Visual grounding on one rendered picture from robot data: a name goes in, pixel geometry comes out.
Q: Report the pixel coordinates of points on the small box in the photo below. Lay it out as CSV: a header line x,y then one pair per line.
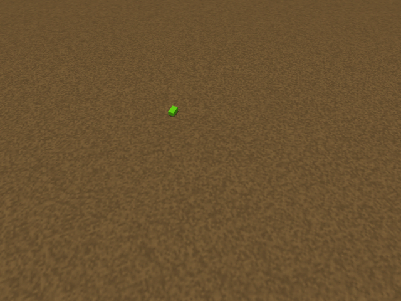
x,y
173,110

